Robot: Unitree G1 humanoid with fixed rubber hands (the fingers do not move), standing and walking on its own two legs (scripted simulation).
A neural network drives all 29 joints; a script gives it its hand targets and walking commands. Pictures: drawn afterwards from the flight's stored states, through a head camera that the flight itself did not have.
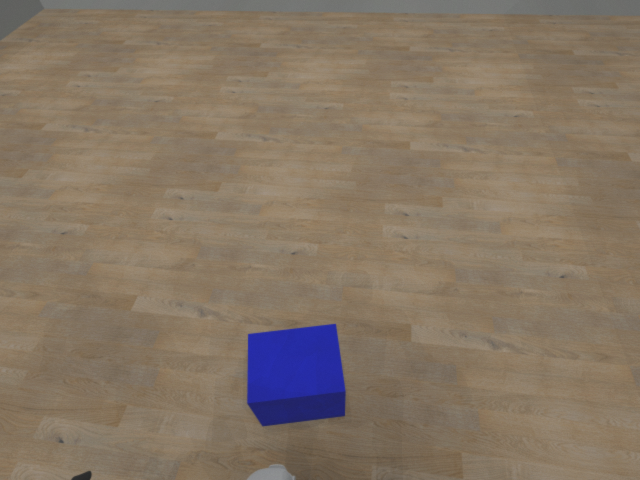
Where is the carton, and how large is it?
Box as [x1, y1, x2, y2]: [247, 324, 345, 425]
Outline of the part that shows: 335,324 248,334 247,403 262,425 344,415 345,391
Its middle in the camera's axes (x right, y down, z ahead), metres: -0.06 +0.39 +1.11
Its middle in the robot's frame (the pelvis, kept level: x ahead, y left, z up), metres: +0.47 +0.10 -0.64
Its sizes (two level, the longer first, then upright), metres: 0.245 0.185 0.235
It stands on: the floor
